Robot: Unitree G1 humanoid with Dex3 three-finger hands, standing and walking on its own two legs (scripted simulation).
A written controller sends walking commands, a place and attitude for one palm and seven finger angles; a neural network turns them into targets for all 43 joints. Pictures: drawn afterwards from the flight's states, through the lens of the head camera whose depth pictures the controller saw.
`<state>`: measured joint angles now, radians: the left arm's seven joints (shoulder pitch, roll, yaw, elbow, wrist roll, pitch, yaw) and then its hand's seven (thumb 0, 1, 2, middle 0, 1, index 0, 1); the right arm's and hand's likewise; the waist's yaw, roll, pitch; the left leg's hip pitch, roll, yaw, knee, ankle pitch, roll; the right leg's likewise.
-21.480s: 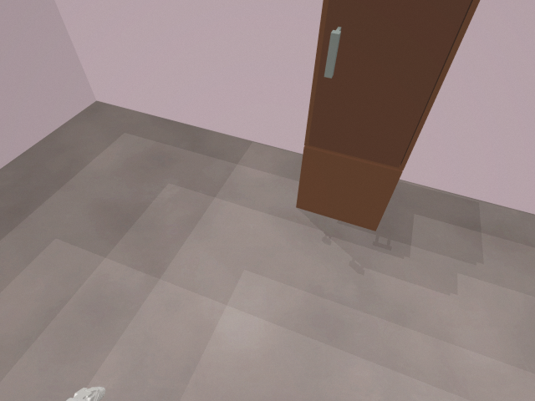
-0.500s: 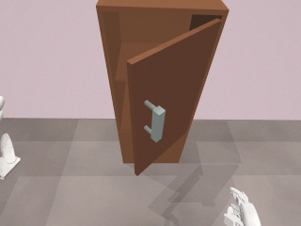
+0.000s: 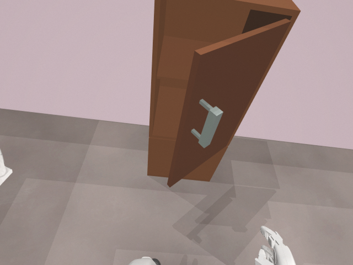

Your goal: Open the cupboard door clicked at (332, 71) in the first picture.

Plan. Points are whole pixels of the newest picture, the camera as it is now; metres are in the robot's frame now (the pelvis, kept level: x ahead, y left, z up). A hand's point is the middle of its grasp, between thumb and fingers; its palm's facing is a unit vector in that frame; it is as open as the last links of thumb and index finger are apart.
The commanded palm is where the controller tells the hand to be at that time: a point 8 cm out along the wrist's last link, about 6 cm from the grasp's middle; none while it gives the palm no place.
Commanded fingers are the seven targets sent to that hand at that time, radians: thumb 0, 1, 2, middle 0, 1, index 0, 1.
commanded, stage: step back with the hand held close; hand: left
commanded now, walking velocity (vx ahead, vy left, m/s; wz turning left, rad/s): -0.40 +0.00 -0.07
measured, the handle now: (204, 123) +0.46 -0.04 +0.05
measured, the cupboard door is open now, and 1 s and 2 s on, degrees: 43 43 43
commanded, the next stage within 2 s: stop stepping back and stand still in 0.22 s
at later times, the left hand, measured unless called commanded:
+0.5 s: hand out of the picture +0.09 +0.28 +0.19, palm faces +0.39 -0.85 -0.35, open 7.4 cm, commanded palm +0.05 +0.31 +0.19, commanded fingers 0.00 0.90 0.90 -0.20 -0.30 -0.20 -0.30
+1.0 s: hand out of the picture -0.01 +0.32 +0.18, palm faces +0.41 -0.85 -0.32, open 7.4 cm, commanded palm -0.06 +0.37 +0.19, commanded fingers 0.00 0.90 0.90 -0.20 -0.30 -0.20 -0.30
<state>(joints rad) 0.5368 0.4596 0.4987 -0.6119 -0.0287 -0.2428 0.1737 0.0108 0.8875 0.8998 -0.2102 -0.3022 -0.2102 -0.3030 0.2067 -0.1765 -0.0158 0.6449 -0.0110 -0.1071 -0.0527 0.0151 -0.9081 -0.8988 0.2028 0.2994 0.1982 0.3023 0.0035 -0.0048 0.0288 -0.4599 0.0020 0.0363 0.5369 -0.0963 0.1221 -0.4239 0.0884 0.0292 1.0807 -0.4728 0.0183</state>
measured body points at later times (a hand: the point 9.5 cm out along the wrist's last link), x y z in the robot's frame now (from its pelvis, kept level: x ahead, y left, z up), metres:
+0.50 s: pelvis -0.12 +0.03 -0.02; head -0.15 +0.07 +0.43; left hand +0.07 +0.32 +0.20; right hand +0.00 -0.23 -0.08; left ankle -0.01 +0.08 -0.73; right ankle -0.24 -0.08 -0.73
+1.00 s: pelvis -0.23 +0.09 +0.00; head -0.27 +0.10 +0.45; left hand -0.03 +0.37 +0.20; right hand -0.13 -0.20 -0.07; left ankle -0.20 +0.22 -0.73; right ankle -0.22 -0.03 -0.73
